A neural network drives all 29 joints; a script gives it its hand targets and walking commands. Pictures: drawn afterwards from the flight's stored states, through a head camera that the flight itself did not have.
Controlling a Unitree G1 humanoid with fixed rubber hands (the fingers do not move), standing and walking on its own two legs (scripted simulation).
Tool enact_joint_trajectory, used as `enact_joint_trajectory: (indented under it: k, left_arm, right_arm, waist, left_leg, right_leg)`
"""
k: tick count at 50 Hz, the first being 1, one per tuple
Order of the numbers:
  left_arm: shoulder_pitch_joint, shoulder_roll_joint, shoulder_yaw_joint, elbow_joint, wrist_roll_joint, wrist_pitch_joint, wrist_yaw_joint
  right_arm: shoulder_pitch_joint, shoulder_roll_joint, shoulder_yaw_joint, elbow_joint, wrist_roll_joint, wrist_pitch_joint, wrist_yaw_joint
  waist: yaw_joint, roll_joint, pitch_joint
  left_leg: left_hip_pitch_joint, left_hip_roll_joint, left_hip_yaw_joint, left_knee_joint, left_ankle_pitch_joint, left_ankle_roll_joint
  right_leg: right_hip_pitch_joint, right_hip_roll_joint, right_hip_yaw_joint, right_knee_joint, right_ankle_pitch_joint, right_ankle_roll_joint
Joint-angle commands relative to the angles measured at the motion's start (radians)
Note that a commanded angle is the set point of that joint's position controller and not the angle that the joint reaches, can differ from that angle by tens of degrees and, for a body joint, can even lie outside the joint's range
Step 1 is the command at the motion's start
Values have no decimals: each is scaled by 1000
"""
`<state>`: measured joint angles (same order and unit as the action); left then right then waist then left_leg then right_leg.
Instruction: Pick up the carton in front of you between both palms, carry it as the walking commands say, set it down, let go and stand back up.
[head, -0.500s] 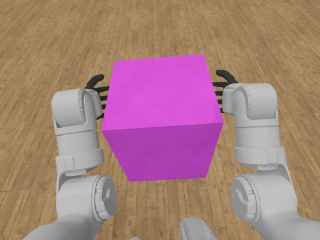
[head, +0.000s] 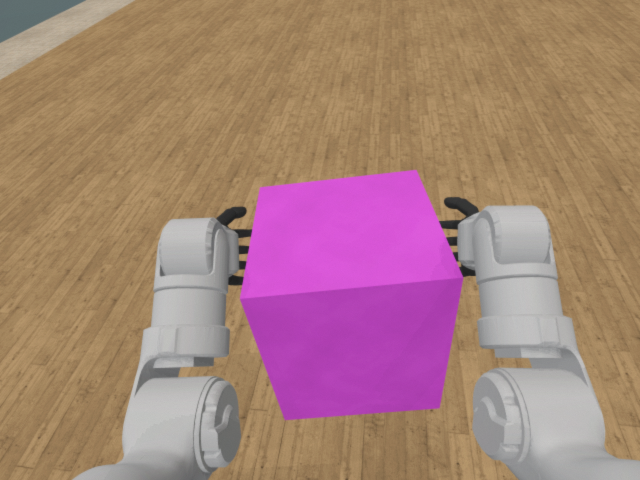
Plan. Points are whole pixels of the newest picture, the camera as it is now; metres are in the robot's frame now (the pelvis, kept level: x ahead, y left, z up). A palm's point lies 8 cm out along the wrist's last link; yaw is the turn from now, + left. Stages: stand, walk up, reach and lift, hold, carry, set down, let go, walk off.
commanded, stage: carry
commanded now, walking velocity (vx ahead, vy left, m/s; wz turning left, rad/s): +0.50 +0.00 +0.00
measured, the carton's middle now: (349, 297) +0.36 -0.01 +0.06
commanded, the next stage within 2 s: none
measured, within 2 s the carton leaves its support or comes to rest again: neither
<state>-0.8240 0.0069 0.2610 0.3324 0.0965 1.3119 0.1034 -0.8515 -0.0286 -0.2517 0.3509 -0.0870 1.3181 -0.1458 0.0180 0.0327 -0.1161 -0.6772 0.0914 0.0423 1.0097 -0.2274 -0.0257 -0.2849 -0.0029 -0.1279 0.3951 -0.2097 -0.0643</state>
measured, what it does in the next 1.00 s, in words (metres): walks ahead: left foot, then right foot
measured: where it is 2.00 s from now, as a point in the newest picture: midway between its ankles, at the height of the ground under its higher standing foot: (343, 370)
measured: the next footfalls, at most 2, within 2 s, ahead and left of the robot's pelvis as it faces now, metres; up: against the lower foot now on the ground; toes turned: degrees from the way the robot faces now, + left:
left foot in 0.22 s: +0.30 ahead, +0.14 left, +0.00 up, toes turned +9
right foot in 0.66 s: +0.62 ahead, -0.09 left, +0.00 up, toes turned -11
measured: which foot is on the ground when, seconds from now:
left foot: up 0.00-0.20, down 0.22-0.66, up 0.68-1.00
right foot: down 0.00-0.22, up 0.24-0.64, down 0.66-1.00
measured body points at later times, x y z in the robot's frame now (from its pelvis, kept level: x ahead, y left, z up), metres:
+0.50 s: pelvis +0.32 +0.04 +0.01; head +0.34 +0.06 +0.46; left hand +0.62 +0.19 +0.08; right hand +0.62 -0.11 +0.09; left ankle +0.26 +0.13 -0.74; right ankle +0.39 -0.10 -0.70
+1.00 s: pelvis +0.61 +0.00 +0.00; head +0.59 -0.01 +0.45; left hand +0.89 +0.15 +0.09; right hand +0.90 -0.14 +0.09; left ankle +0.72 +0.13 -0.71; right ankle +0.58 -0.08 -0.74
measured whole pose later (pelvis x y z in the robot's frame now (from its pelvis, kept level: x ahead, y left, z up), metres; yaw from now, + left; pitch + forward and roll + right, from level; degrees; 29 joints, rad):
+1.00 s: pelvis +0.61 +0.00 +0.00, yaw +1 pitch +3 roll +1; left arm -0.19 -0.14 0.11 -0.31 0.13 1.22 0.09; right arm -0.20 0.14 -0.10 -0.30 -0.14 1.22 -0.09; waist 0.01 0.02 -0.13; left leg -0.53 0.08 0.13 0.62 -0.16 -0.02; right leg -0.18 -0.03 -0.21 0.36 -0.24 -0.05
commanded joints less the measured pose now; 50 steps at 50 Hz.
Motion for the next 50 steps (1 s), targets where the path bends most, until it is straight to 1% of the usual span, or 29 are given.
enact_joint_trajectory:
  k: [1,4,8,10,11,12,13,14,15,16,17,18,20,24,29,31,32,33,34,35,36,37,38,39,40,42,44,47,50]
  left_arm:
    - [-758,-1140,-444,-153,-444,-53,-225]
    - [-662,-1127,-478,-185,-418,-67,-217]
    - [-537,-1124,-534,-252,-388,-75,-215]
    - [-475,-1132,-569,-298,-386,-74,-219]
    - [-444,-1132,-589,-319,-388,-70,-223]
    - [-412,-1140,-613,-336,-397,-65,-231]
    - [-404,-1191,-632,-360,-400,-62,-240]
    - [-395,-1190,-659,-400,-404,-65,-246]
    - [-387,-1211,-693,-438,-424,-71,-253]
    - [-366,-1225,-720,-478,-439,-82,-258]
    - [-331,-1236,-748,-520,-454,-92,-259]
    - [-291,-1232,-775,-555,-453,-102,-256]
    - [-174,-1210,-818,-613,-434,-119,-249]
    - [29,-1107,-860,-724,-378,-121,-237]
    - [181,-1031,-853,-725,-366,-75,-260]
    - [190,-996,-837,-706,-363,-57,-267]
    - [198,-982,-824,-687,-358,-50,-269]
    - [213,-964,-807,-662,-353,-43,-271]
    - [226,-939,-790,-645,-344,-37,-271]
    - [206,-941,-780,-605,-342,-41,-275]
    - [213,-977,-786,-605,-355,-43,-276]
    - [190,-1015,-795,-620,-364,-49,-278]
    - [166,-1047,-806,-635,-374,-57,-281]
    - [147,-1074,-818,-651,-382,-65,-283]
    - [133,-1089,-829,-657,-388,-74,-286]
    - [134,-1084,-839,-669,-398,-85,-289]
    - [155,-1062,-842,-673,-403,-90,-293]
    - [176,-1032,-839,-686,-403,-90,-296]
    - [212,-1014,-826,-675,-383,-79,-293]
  right_arm:
    - [-733,1245,483,-131,467,-52,223]
    - [-651,1266,533,-153,474,-70,229]
    - [-565,1280,586,-208,472,-76,245]
    - [-475,1281,601,-226,458,-77,255]
    - [-404,1274,599,-227,443,-77,261]
    - [-340,1257,588,-238,419,-76,264]
    - [-306,1228,595,-253,381,-88,263]
    - [-249,1242,605,-280,371,-92,264]
    - [-233,1251,620,-348,365,-99,264]
    - [-222,1256,642,-417,362,-106,264]
    - [-201,1261,672,-482,362,-114,262]
    - [-168,1256,700,-533,356,-121,262]
    - [-64,1226,748,-607,345,-129,268]
    - [154,1194,805,-672,357,-124,302]
    - [260,1092,816,-685,358,-90,315]
    - [246,1056,820,-683,362,-73,316]
    - [240,1038,823,-679,364,-64,315]
    - [235,1017,821,-674,365,-55,314]
    - [217,997,819,-669,368,-44,313]
    - [171,1013,829,-691,378,-34,311]
    - [154,1021,838,-676,384,-35,313]
    - [131,1056,846,-678,397,-42,317]
    - [127,1090,851,-674,405,-52,319]
    - [141,1110,855,-669,402,-64,319]
    - [146,1122,861,-669,397,-75,316]
    - [174,1141,865,-656,385,-93,308]
    - [209,1134,861,-653,366,-103,298]
    - [225,1114,859,-668,356,-104,288]
    - [236,1095,853,-667,358,-89,290]
  waist:
    - [4,-147,-322]
    - [14,-171,-315]
    - [17,-223,-302]
    - [-4,-179,-370]
    - [-23,-132,-430]
    - [-34,40,-519]
    - [-36,285,-546]
    - [-38,254,-492]
    - [-39,168,-464]
    - [-38,64,-439]
    - [-36,38,-404]
    - [-35,59,-393]
    - [-34,110,-380]
    - [-32,119,-295]
    - [-35,138,-162]
    - [-26,130,-140]
    - [-16,100,-158]
    - [-6,53,-201]
    - [11,-112,-230]
    - [13,-380,-290]
    - [1,-317,-268]
    - [-1,-244,-240]
    - [-5,-135,-239]
    - [-11,-75,-238]
    - [-15,-78,-249]
    - [-14,-111,-253]
    - [-14,-137,-249]
    - [-12,-178,-241]
    - [-4,-179,-215]
  left_leg:
    - [-61,22,21,-209,81,-21]
    - [1,-15,80,-381,133,-7]
    - [135,-67,136,-595,218,16]
    - [445,-106,201,-704,279,38]
    - [700,-34,128,-663,232,65]
    - [927,183,-154,-611,263,112]
    - [1174,337,-458,-633,320,260]
    - [1167,326,-460,-657,362,271]
    - [1127,302,-379,-647,441,247]
    - [1058,283,-302,-661,449,208]
    - [978,270,-242,-697,424,179]
    - [934,252,-185,-731,379,161]
    - [904,221,-108,-758,377,165]
    - [847,166,1,-789,390,161]
    - [763,136,81,-777,477,109]
    - [704,140,112,-691,465,85]
    - [640,112,154,-573,473,63]
    - [527,83,177,-419,416,38]
    - [347,36,173,-164,176,0]
    - [49,-93,116,106,-211,-29]
    - [-27,-51,-13,235,-250,10]
    - [-33,-15,-32,267,-233,32]
    - [-20,19,-40,257,-191,40]
    - [26,45,-47,186,-142,39]
    - [81,53,-37,108,-114,36]
    - [155,28,14,-39,-101,21]
    - [182,7,46,-193,-72,6]
    - [241,-21,97,-352,43,7]
    - [286,-33,127,-448,177,3]
  right_leg:
    - [365,-245,213,-189,156,-102]
    - [445,-220,128,-152,386,-76]
    - [513,-198,47,-73,592,-25]
    - [421,-166,-27,119,688,22]
    - [237,-153,-35,262,532,51]
    - [27,-122,-24,474,225,74]
    - [-346,-2,24,670,-207,95]
    - [-483,-5,88,802,-302,79]
    - [-515,-38,110,832,-279,66]
    - [-495,-81,130,777,-212,65]
    - [-459,-108,129,701,-159,69]
    - [-418,-114,118,624,-135,78]
    - [-384,-95,72,536,-110,95]
    - [-355,-81,6,316,15,111]
    - [-223,-45,-60,103,206,74]
    - [-94,-29,-94,65,204,55]
    - [37,5,-131,45,145,48]
    - [217,-4,-118,67,61,45]
    - [346,-211,205,-23,-99,8]
    - [549,-429,617,-147,-191,-122]
    - [495,-437,657,-184,-128,-147]
    - [418,-398,546,-162,50,-141]
    - [359,-380,438,-141,175,-127]
    - [290,-362,338,-149,277,-102]
    - [243,-340,247,-155,309,-75]
    - [188,-305,137,-164,341,-63]
    - [186,-289,81,-164,361,-72]
    - [187,-262,12,-128,439,-48]
    - [187,-238,-16,-74,483,-21]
